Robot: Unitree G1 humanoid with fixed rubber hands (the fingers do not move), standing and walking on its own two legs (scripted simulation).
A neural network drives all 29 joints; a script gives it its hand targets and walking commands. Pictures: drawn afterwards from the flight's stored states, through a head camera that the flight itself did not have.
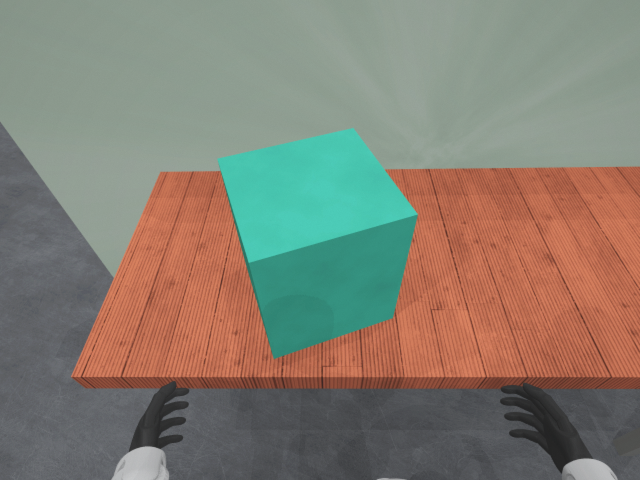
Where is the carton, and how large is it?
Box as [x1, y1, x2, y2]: [217, 128, 417, 358]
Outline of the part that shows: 353,128 217,159 246,266 274,358 391,318 393,315 417,214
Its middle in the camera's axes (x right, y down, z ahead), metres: -0.01 +0.01 +0.60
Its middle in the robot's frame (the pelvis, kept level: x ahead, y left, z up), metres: +0.45 +0.04 +0.01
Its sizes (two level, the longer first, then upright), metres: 0.210 0.200 0.250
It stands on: a table, 0.64 m high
